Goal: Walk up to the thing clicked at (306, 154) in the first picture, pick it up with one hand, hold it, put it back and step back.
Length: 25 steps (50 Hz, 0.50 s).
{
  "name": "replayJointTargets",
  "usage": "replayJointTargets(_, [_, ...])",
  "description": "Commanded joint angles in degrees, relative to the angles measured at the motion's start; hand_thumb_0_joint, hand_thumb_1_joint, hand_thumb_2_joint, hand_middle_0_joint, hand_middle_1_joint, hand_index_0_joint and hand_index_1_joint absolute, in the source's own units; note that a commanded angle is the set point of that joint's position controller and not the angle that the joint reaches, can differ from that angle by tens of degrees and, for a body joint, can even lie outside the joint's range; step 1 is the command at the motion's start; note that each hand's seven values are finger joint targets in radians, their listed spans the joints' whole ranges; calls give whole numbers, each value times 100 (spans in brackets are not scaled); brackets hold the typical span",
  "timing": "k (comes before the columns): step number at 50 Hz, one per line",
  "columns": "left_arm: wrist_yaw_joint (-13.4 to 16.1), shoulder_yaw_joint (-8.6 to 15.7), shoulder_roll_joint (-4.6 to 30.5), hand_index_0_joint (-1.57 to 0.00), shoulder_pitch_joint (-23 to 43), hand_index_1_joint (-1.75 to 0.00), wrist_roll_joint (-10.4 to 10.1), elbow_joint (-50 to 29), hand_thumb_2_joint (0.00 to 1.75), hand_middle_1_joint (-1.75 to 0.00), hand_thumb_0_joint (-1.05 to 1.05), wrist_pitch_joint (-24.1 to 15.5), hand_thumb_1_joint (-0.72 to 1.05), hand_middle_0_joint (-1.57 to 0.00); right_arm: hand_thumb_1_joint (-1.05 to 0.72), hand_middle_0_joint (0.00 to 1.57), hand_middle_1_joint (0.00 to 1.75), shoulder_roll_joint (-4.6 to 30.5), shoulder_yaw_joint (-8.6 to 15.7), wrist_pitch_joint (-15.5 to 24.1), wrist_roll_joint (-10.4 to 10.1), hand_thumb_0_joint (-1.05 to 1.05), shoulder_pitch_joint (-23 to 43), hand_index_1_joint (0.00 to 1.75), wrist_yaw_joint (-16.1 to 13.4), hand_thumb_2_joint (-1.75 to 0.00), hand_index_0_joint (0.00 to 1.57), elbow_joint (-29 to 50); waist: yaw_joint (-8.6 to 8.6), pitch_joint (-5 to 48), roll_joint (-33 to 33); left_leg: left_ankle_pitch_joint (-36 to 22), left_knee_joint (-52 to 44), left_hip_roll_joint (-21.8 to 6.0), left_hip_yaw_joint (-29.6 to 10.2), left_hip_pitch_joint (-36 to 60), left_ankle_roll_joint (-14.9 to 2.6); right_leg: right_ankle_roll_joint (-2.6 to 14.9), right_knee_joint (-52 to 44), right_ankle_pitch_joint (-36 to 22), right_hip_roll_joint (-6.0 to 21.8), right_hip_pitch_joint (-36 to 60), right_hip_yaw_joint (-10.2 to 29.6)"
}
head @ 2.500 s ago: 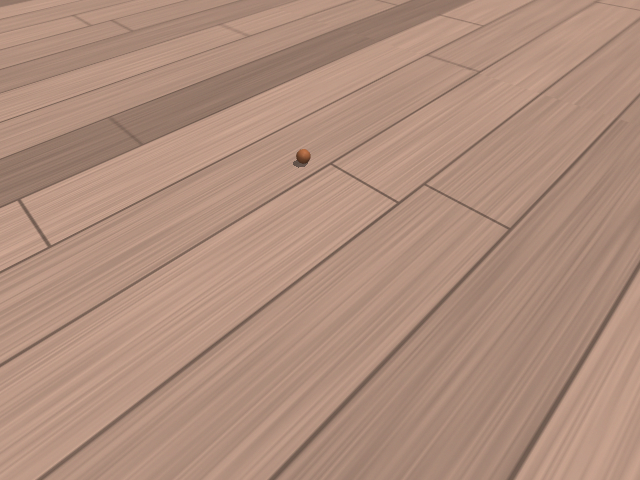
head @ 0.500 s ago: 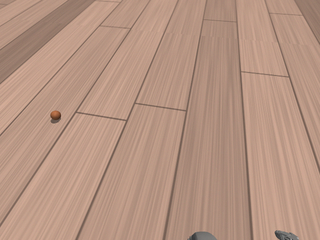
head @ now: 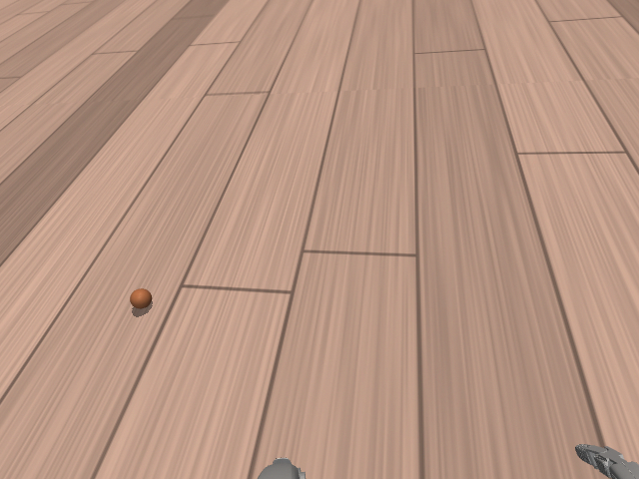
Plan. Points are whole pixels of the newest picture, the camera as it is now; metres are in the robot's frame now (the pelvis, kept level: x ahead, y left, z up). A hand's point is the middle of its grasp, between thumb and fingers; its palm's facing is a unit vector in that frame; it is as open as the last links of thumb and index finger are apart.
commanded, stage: walk up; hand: left
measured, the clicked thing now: (141, 298) +0.90 +0.82 -0.71
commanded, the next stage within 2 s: none
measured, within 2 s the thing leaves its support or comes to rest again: neither
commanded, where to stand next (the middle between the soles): +0.47 +0.76 m, yaw -22 degrees
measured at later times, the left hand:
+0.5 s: hand (57, 418) +0.26 +0.46 -0.11, palm faces -0.14 -0.80 -0.58, open 7.4 cm
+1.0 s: hand out of the picture +0.38 +0.68 -0.13, palm faces -0.27 -0.78 -0.57, open 7.4 cm
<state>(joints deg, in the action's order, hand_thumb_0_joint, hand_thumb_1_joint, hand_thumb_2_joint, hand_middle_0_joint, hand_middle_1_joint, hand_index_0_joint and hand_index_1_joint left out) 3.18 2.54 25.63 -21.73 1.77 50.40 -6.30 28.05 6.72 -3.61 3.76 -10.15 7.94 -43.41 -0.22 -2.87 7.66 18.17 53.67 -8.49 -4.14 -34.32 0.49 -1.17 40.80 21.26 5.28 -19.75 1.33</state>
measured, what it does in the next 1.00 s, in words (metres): steps to the left: left foot, then right foot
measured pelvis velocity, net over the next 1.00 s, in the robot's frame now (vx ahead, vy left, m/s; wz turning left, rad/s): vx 0.24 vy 0.38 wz -0.26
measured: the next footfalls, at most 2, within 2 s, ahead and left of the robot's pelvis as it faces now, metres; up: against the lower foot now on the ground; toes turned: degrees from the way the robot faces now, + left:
left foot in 0.06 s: +0.14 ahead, +0.21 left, +0.00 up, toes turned +2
right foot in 0.42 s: +0.23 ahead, +0.05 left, +0.00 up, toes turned -15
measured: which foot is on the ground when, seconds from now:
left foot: up 0.00-0.04, down 0.06-0.42, up 0.44-0.78, down 0.80-1.00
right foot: down 0.00-0.08, up 0.10-0.40, down 0.42-0.80, up 0.82-1.00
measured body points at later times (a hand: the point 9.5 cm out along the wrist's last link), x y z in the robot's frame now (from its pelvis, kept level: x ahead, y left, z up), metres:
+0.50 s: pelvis +0.13 +0.17 -0.01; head +0.15 +0.13 +0.44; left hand +0.27 +0.50 -0.07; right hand +0.14 -0.15 -0.14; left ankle +0.12 +0.25 -0.66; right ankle +0.19 +0.06 -0.71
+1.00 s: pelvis +0.24 +0.38 +0.00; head +0.27 +0.36 +0.44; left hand +0.40 +0.72 -0.09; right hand +0.19 +0.05 -0.12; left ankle +0.25 +0.48 -0.71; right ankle +0.27 +0.27 -0.67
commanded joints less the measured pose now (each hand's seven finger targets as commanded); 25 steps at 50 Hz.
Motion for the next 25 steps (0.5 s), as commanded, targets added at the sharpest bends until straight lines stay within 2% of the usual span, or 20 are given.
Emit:
replayJointTargets(1, [217, 684, 2266, -20, 387, -30, -24, -450, 90, -30, 0, -81, 90, -20, -90, 20, 30, 935, 395, 194, -38, 0, -71, 30, -34, -90, 20, 520, 407, 415, -1665, 208, -842, 282, 554, 1186, -89, 1242, -897, -615, 881, -656, 939])
replayJointTargets(2, [232, 609, 2109, -20, 661, -30, -27, -487, 90, -30, 0, -46, 90, -20, -90, 20, 30, 987, 470, 212, -9, 0, -618, 30, -69, -90, 20, 369, 818, 560, -1357, 87, -1283, 478, 748, 2138, -115, 1035, -193, -761, 680, -1224, 569])
replayJointTargets(3, [253, 436, 1549, -20, 506, -30, -11, -465, 90, -30, 0, -3, 90, -20, -90, 20, 30, 1200, 588, 249, 54, 0, -1427, 30, -132, -90, 20, 88, 1205, 896, -143, 396, -1929, 493, 346, 3278, -203, 680, 1522, -658, 158, -1835, 41])
replayJointTargets(4, [289, 227, 854, -20, 234, -30, -110, -535, 90, -30, 0, 24, 90, -20, -90, 20, 30, 1830, 689, 323, 88, 0, -1479, 30, -213, -90, 20, 199, 1140, 695, 1966, 934, -3477, -1011, -2164, 3457, -348, 354, 2879, 1347, -924, -3154, -292])
replayJointTargets(5, [421, 283, 1248, -20, 313, -30, -155, -357, 90, -30, 0, 49, 90, -20, -90, 20, 30, 2177, 758, 323, -88, 0, -963, 30, -297, -90, 20, 223, 868, 581, 1703, 1844, -4032, -1337, -3128, 2979, -887, 569, 3628, 1261, -586, -3195, 284])
replayJointTargets(6, [386, 263, 1478, -20, 352, -30, -184, -212, 90, -30, 0, 54, 90, -20, -90, 20, 30, 1774, 697, 321, -107, 0, -548, 30, -354, -90, 20, 414, 745, 300, 678, 1562, -3854, -1233, -2362, 2709, -798, 486, 3537, 597, -294, -3173, 261])
replayJointTargets(7, [342, 305, 1589, -20, 312, -30, -255, -16, 90, -30, 0, 39, 90, -20, -90, 20, 30, 1478, 569, 312, -104, 0, -466, 30, -372, -90, 20, 435, 649, 197, 271, 1004, -3490, -980, -1724, 2578, -706, 451, 3223, 296, -268, -3003, 301])
replayJointTargets(9, [272, 360, 1635, -20, -114, -30, -281, 301, 90, -30, 0, 23, 90, -20, -90, 20, 30, 1214, 455, 360, -109, 0, -272, 30, -415, -90, 20, 471, 384, 181, 593, -393, -3083, -671, -931, 2551, -840, 381, 2656, 40, -10, -2431, 69])
replayJointTargets(11, [234, 306, 1379, -20, -213, -30, -280, 370, 90, -30, 0, 59, 90, -20, -90, 20, 30, 1006, 359, 361, -59, 0, -220, 30, -427, -90, 20, 493, 363, 258, 537, -1514, -2946, -534, -392, 2564, -1050, 262, 2100, 178, -133, -1970, -192])
replayJointTargets(12, [220, 293, 1280, -20, -153, -30, -275, 315, 90, -30, 0, 51, 90, -20, -90, 20, 30, 956, 329, 350, -23, 0, -276, 30, -431, -90, 20, 519, 410, 300, 515, -1906, -2890, -611, -313, 2636, -1251, 241, 1700, 166, -120, -1773, -376])
replayJointTargets(13, [216, 297, 1248, -20, -105, -30, -268, 268, 90, -30, 0, 58, 90, -20, -90, 20, 30, 894, 301, 334, 5, 0, -280, 30, -425, -90, 20, 560, 414, 331, 397, -2096, -2875, -634, -162, 2605, -1355, 254, 1449, 89, -130, -1589, -496])
replayJointTargets(16, [211, 344, 1208, -20, -32, -30, -259, 134, 90, -30, 0, 97, 90, -20, -90, 20, 30, 857, 264, 256, 56, 0, -164, 30, -401, -90, 20, 692, 372, 302, 282, -1358, -2967, -640, -119, 2099, -1322, 355, 779, -210, -170, -725, -617])
replayJointTargets(18, [234, 413, 1175, -20, -451, -30, -242, 206, 90, -30, 0, 97, 90, -20, -90, 20, 30, 836, 231, 169, 69, 0, 331, 30, -372, -90, 20, 855, -28, 196, -17, -737, -2572, -421, 268, 1283, -1015, 435, -137, -911, -213, 348, -629])
replayJointTargets(19, [283, 510, 1286, -20, -1046, -30, -216, 340, 90, -30, 0, 72, 90, -20, -90, 20, 30, 744, 171, 155, 5, 0, 552, 30, -357, -90, 20, 951, -465, 445, -402, -1262, -1727, -301, 513, 725, -784, 494, -875, -1476, -154, 1544, -436])
replayJointTargets(20, [356, 677, 1691, -20, -1416, -30, -134, 364, 90, -30, 0, 40, 90, -20, -90, 20, 30, 442, 72, 179, -33, 0, 291, 30, -351, -90, 20, 991, -672, 710, -1395, -855, -335, 120, 875, -90, -338, 638, -1246, -1118, 181, 2602, 312])
replayJointTargets(21, [425, 763, 2070, -20, -1392, -30, -80, 131, 90, -30, 0, 46, 90, -20, -90, 20, 30, 315, 20, 147, -10, 0, -201, 30, -370, -90, 20, 1001, -522, 918, -2108, 1601, 1009, 669, 721, -1166, 121, 1361, -1715, -696, 1754, 3081, 2776])
replayJointTargets(22, [462, 708, 2087, -20, -775, -30, -172, -138, 90, -30, 0, 72, 90, -20, -90, 20, 30, 859, 202, 22, 40, 0, -361, 30, -432, -90, 20, 866, -290, 800, -960, 1648, 2021, 502, -226, -1130, 335, 2054, -2121, 396, 2552, 2158, 3913])
replayJointTargets(23, [522, 710, 2068, -20, -355, -30, -252, -278, 90, -30, 0, 61, 90, -20, -90, 20, 30, 1122, 305, -49, 42, 0, -253, 30, -457, -90, 20, 787, -200, 491, -573, 1354, 2458, 270, -457, -1101, 325, 2240, -2317, 1006, 2589, 1491, 3908])
replayJointTargets(24, [521, 638, 1936, -20, -191, -30, -233, -321, 90, -30, 0, 29, 90, -20, -90, 20, 30, 1127, 332, -41, 16, 0, -82, 30, -445, -90, 20, 724, -181, 164, -404, 997, 2420, 159, -473, -985, 233, 2057, -2281, 949, 2167, 913, 3257])
replayJointTargets(25, [515, 608, 1853, -20, 51, -30, -185, -360, 90, -30, 0, 8, 90, -20, -90, 20, 30, 1120, 346, -50, 7, 0, -153, 30, -422, -90, 20, 666, 6, 2, -532, 777, 2340, 77, -537, -791, 134, 1767, -2280, 906, 1850, 455, 2719])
